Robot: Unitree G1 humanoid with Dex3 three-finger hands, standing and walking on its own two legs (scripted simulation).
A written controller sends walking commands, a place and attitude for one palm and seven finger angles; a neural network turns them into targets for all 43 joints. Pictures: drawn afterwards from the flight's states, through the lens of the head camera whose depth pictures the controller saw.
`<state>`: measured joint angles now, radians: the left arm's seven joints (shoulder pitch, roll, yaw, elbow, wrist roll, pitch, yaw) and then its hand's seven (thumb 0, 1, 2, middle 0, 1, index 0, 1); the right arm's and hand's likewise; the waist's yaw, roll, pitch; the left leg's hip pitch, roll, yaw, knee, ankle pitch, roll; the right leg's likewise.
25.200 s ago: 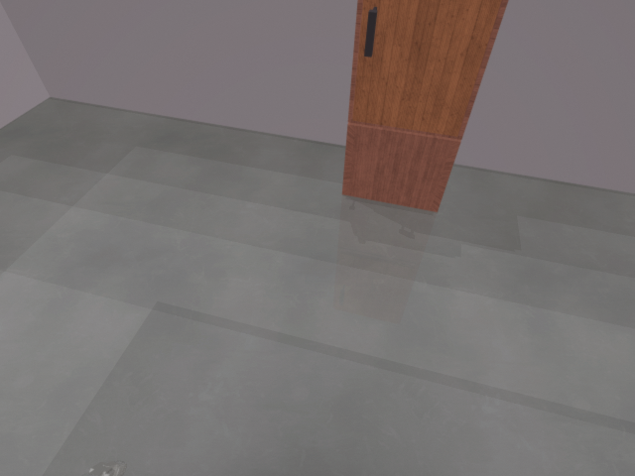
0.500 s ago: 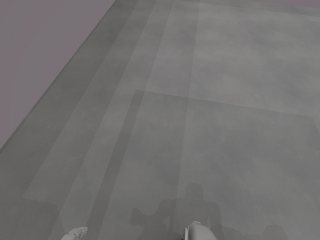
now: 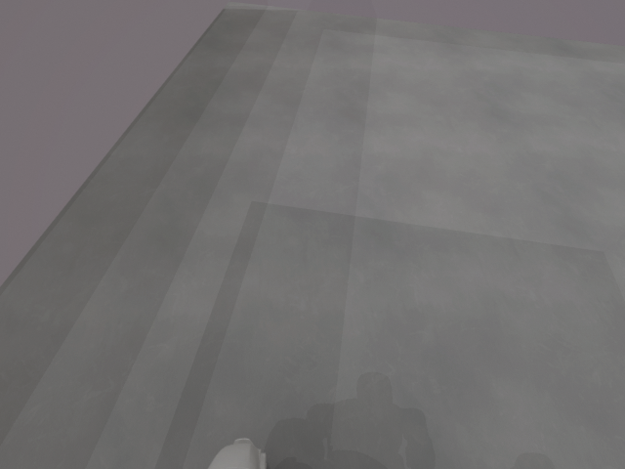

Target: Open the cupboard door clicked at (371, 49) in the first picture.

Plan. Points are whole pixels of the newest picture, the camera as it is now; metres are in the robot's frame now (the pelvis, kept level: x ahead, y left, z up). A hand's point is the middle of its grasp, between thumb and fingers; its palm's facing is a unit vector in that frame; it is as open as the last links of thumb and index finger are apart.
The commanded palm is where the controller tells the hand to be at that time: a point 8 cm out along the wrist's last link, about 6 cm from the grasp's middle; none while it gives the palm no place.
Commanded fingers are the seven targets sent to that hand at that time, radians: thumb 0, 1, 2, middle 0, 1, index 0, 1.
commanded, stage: walk to a spot facing it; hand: left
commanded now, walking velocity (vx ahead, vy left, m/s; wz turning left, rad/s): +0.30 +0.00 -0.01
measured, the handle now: out of the picture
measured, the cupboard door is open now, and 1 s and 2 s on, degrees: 44 44 44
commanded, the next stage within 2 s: turn to face it in 0.04 s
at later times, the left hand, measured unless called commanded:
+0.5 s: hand (204, 380) +0.27 +0.19 -0.16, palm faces +0.12 -0.96 -0.25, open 7.3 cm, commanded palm none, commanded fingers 0.00 0.90 0.90 -0.20 -0.30 -0.20 -0.30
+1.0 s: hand (178, 420) +0.21 +0.22 -0.17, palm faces +0.45 -0.85 -0.27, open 7.4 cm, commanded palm none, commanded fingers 0.00 0.90 0.90 -0.20 -0.30 -0.20 -0.30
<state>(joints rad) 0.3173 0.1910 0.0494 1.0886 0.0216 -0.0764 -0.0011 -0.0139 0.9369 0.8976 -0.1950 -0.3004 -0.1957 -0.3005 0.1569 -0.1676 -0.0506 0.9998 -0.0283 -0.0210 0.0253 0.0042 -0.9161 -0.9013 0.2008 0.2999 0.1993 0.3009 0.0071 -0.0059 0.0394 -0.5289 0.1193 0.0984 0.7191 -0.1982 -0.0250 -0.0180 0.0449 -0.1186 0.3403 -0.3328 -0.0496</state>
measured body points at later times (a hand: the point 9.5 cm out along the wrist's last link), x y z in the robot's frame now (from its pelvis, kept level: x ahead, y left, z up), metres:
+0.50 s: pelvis +0.18 -0.02 -0.01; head +0.22 -0.02 +0.44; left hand +0.26 +0.24 -0.14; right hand +0.18 -0.25 -0.17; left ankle +0.14 +0.11 -0.72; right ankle +0.22 -0.12 -0.74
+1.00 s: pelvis +0.24 -0.01 -0.01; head +0.28 +0.02 +0.44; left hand +0.19 +0.27 -0.15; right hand +0.46 -0.20 -0.13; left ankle +0.22 +0.11 -0.74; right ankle +0.27 -0.15 -0.67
